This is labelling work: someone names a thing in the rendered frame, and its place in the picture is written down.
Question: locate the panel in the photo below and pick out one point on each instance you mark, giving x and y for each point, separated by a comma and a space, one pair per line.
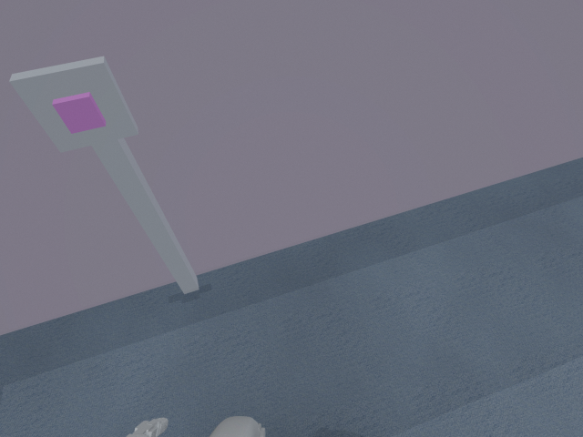
39, 87

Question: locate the left robot thigh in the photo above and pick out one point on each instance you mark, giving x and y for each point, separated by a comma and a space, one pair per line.
238, 426

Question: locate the button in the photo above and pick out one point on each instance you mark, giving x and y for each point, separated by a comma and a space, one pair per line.
79, 112

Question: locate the left robot hand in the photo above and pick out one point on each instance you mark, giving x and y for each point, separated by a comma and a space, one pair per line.
153, 428

